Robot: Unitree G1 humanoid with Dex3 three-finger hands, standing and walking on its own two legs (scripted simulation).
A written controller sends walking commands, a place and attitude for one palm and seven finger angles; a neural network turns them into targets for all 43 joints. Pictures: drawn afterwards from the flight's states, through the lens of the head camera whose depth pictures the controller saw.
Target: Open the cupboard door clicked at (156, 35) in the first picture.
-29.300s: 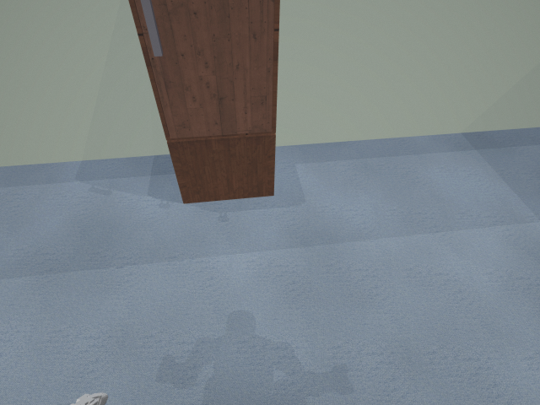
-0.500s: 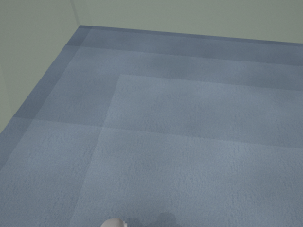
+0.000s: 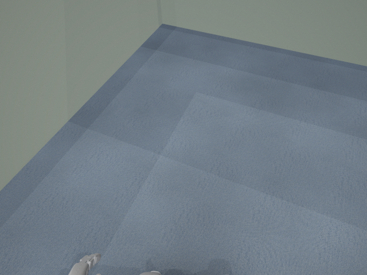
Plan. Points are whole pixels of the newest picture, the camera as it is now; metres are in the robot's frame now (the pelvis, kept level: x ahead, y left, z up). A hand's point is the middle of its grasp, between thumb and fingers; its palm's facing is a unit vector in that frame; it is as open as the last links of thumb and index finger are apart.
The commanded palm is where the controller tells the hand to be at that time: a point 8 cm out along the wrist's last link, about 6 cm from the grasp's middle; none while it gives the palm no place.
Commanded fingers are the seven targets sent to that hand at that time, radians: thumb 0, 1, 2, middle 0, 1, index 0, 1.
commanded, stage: turn to face it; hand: left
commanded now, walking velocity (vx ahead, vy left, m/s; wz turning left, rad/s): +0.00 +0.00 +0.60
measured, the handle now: out of the picture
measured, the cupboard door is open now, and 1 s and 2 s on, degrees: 41 41 41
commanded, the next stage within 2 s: none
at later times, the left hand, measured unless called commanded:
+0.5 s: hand out of the picture +0.01 +0.20 -0.18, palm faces +0.38 -0.89 -0.26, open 7.4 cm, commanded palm none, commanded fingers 0.00 0.90 0.90 -0.20 -0.30 -0.20 -0.30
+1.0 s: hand out of the picture -0.01 +0.13 -0.16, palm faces +0.64 -0.74 -0.21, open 7.4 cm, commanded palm none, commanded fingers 0.00 0.90 0.90 -0.20 -0.30 -0.20 -0.30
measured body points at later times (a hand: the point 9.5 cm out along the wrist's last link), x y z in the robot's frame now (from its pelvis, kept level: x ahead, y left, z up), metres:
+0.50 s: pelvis +0.03 -0.03 -0.01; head +0.08 +0.01 +0.44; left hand -0.01 +0.25 -0.16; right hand +0.24 -0.23 -0.13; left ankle +0.01 +0.09 -0.73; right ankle +0.04 -0.16 -0.67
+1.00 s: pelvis +0.06 -0.06 +0.00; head +0.10 -0.02 +0.45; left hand -0.04 +0.17 -0.15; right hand +0.30 -0.20 -0.14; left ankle -0.02 +0.03 -0.72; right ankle +0.12 -0.16 -0.73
